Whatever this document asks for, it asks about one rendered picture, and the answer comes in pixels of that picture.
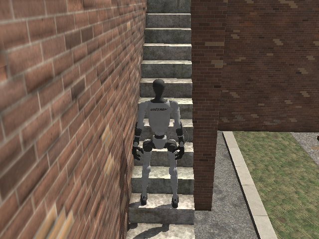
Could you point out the stairs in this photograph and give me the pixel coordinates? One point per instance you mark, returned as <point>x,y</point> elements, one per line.
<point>166,56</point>

